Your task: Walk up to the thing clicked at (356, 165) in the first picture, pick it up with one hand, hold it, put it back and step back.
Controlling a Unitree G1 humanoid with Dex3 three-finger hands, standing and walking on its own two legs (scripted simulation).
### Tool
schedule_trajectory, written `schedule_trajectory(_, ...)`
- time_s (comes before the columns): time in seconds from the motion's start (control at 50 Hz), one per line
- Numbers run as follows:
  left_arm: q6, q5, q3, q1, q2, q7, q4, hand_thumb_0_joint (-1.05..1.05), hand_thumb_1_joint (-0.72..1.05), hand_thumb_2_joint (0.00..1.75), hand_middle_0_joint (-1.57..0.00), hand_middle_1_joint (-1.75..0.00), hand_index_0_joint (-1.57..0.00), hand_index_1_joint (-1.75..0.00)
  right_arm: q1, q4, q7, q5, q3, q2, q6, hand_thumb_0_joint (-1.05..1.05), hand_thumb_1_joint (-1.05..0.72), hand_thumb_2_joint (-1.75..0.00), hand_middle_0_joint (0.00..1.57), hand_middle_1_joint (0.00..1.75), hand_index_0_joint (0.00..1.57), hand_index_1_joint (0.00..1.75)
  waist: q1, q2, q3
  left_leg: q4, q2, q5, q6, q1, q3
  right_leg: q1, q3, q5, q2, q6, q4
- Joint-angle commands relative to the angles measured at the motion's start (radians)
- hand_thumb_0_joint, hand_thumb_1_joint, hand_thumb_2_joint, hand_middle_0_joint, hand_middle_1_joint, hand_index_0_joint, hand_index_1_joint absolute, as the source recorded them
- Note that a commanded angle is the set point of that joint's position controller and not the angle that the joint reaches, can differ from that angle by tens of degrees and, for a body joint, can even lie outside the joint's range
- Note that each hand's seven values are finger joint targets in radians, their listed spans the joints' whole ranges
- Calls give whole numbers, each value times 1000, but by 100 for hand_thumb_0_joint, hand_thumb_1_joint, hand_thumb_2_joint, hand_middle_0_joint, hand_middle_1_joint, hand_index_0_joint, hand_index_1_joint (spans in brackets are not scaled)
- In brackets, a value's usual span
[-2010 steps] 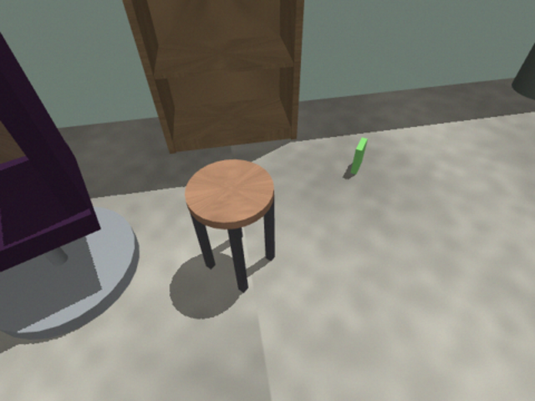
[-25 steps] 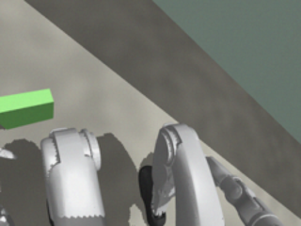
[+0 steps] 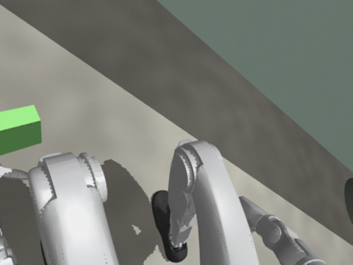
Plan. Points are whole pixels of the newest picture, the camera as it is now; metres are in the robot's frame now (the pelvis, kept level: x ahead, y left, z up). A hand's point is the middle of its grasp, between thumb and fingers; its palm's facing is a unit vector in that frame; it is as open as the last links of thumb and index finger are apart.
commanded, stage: close in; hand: left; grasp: from the side
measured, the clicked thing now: (6, 135) +0.40 +0.28 -0.19
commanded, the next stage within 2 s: rest palm in 0.12 s
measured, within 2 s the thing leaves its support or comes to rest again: neither
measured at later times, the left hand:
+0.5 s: hand out of the picture +0.38 +0.29 -0.16, palm faces +0.36 -0.93 +0.04, open 16.9 cm
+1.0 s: hand out of the picture +0.39 +0.29 -0.16, palm faces +0.37 -0.93 +0.04, open 10.4 cm
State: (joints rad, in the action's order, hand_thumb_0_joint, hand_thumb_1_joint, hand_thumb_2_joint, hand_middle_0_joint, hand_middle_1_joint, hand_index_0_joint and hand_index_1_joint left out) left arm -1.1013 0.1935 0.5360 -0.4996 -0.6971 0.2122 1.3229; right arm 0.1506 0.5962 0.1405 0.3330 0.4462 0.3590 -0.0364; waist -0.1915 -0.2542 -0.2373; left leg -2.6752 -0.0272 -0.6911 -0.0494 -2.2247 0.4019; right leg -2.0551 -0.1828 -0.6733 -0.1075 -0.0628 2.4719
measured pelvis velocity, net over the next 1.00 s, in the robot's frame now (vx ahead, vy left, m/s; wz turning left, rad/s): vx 0.00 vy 0.01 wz -0.03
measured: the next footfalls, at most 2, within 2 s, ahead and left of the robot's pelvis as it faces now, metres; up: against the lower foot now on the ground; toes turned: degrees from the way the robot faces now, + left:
none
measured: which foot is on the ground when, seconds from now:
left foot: down 0.00-1.00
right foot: down 0.00-1.00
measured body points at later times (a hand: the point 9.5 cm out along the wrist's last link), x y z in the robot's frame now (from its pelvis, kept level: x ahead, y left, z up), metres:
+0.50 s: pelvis +0.00 +0.00 +0.00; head +0.20 +0.20 +0.35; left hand +0.36 +0.34 -0.16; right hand +0.21 -0.22 -0.03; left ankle +0.08 +0.13 -0.24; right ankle +0.13 -0.13 -0.24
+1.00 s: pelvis +0.00 +0.01 +0.01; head +0.20 +0.20 +0.35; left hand +0.37 +0.34 -0.16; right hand +0.19 -0.23 -0.02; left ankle +0.08 +0.13 -0.24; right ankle +0.13 -0.13 -0.24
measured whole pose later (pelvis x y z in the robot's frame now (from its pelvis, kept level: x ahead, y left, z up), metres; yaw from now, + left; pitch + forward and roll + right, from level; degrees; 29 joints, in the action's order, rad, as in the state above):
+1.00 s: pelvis +0.00 +0.01 +0.01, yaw -2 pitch +10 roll -18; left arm -1.14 0.13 0.48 -0.54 -0.75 0.02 1.34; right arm 0.18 0.56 0.16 0.36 0.49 0.36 0.00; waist -0.21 -0.28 -0.28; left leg -2.67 -0.03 -0.70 -0.04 -2.21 0.44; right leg -2.03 -0.22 -0.66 -0.12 -0.07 2.43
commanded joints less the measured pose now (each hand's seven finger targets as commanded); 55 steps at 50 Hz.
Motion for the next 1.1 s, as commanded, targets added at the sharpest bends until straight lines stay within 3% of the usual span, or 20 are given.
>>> schedule_trajectory(0.0, -85, -9, -5, -166, -155, -31, -152, 0, -48, 4, -5, -3, -6, -2, 22, -46, -21, 11, -129, 340, 10, 0, -92, -90, 20, 30, 20, 30, -55, 542, 540, 340, -48, 105, 1, 423, -142, 193, -150, 179, -15, 75, -171)
schedule_trajectory(0.1, -83, -19, -38, -180, -135, -59, -157, 0, -50, 5, -5, -2, -5, -2, 21, -42, -16, 14, -129, 340, 13, 0, -92, -90, 20, 30, 20, 30, -75, 515, 526, 329, -46, 58, 10, 392, -145, 198, -151, 158, -15, 69, -189)
schedule_trajectory(0.18, -85, -21, -39, -181, -148, -88, -152, 0, -50, 6, -5, -3, -5, -2, 29, -53, -10, 12, -128, 345, 14, 0, -92, -90, 20, 30, 20, 30, -75, 476, 520, 323, -39, 22, 19, 358, -144, 199, -158, 136, -18, 69, -200)
schedule_trajectory(0.24, -87, -27, -65, -173, -117, -103, -137, 0, -46, 7, -7, 0, -6, -1, 35, -53, -5, 15, -127, 342, 12, 0, -91, -90, 20, 30, 20, 30, -81, 460, 509, 323, -40, 31, 17, 362, -140, 197, -159, 146, -22, 68, -203)
schedule_trajectory(0.44, -112, -52, -44, -207, -166, -158, -116, 0, -33, 11, -7, 0, -6, -1, 40, -58, 0, 25, -109, 343, 20, 0, -90, -90, 20, 30, 20, 30, -92, 488, 492, 330, -47, 47, 11, 381, -122, 201, -170, 156, -26, 69, -195)
schedule_trajectory(0.48, -119, -55, -42, -205, -169, -161, -128, 0, -25, 17, -19, -11, -18, -11, 40, -62, -1, 28, -108, 342, 24, 0, -90, -90, 20, 30, 20, 30, -90, 497, 510, 326, -51, 69, 10, 400, -126, 213, -167, 173, -28, 70, -195)
schedule_trajectory(0.6, -122, -66, -40, -210, -198, -168, -118, 0, -7, 30, -32, -23, -31, -23, 34, -52, -3, 32, -98, 346, 32, 0, -89, -90, 20, 30, 20, 30, -100, 533, 496, 330, -53, 72, 8, 402, -119, 216, -172, 182, -29, 70, -195)
schedule_trajectory(0.76, -115, -67, -71, -193, -163, -177, -113, 0, 16, 45, -47, -38, -46, -39, 33, -62, 3, 34, -93, 355, 43, 0, -88, -90, 20, 30, 20, 30, -106, 534, 488, 349, -57, 100, -1, 437, -91, 212, -186, 204, -27, 67, -185)
schedule_trajectory(0.78, -111, -64, -53, -198, -181, -181, -112, 0, 17, 46, -50, -40, -49, -41, 28, -57, 2, 33, -95, 356, 44, 0, -88, -90, 20, 30, 20, 30, -106, 530, 499, 343, -59, 105, 0, 440, -92, 212, -183, 209, -29, 68, -188)
schedule_trajectory(0.92, -110, -63, -56, -225, -186, -198, -124, 0, 34, 59, -62, -52, -61, -52, 37, -63, 2, 32, -89, 348, 45, 0, -87, -89, 20, 30, 20, 30, -104, 506, 475, 337, -59, 60, 11, 392, -105, 220, -177, 179, -31, 66, -210)
schedule_trajectory(0.98, -116, -67, -26, -214, -223, -203, -116, 0, 40, 64, -69, -59, -68, -59, 30, -61, 0, 33, -85, 350, 49, 0, -87, -89, 20, 30, 20, 30, -100, 515, 478, 339, -60, 59, 11, 392, -99, 224, -183, 175, -32, 67, -204)
schedule_trajectory(1.0, -110, -70, -24, -195, -217, -203, -96, 0, 41, 67, -72, -62, -71, -62, 33, -63, -1, 32, -87, 347, 51, 0, -87, -89, 20, 30, 20, 30, -96, 508, 471, 340, -61, 55, 12, 390, -101, 217, -182, 171, -33, 68, -204)
schedule_trajectory(1.04, -113, -65, -47, -203, -178, -197, -89, 0, 44, 71, -75, -66, -74, -66, 36, -68, 1, 34, -85, 350, 52, 0, -87, -89, 20, 30, 20, 30, -115, 489, 465, 346, -63, 55, 9, 395, -90, 217, -189, 172, -32, 65, -205)
schedule_trajectory(1.08, -114, -67, -29, -201, -216, -195, -102, 0, 43, 73, -78, -69, -77, -70, 33, -61, -2, 31, -89, 354, 52, 0, -88, -89, 20, 30, 20, 30, -100, 508, 470, 345, -64, 53, 11, 400, -95, 210, -182, 172, -33, 68, -202)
